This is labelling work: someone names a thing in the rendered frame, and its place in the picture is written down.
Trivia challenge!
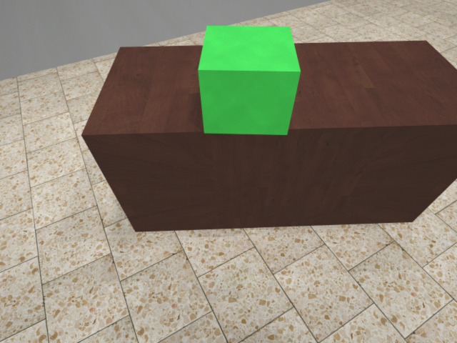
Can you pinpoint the pedestal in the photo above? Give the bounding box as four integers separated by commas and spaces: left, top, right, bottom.
81, 41, 457, 232

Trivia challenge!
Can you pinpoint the carton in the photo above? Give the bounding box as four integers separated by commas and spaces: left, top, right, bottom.
198, 26, 301, 135

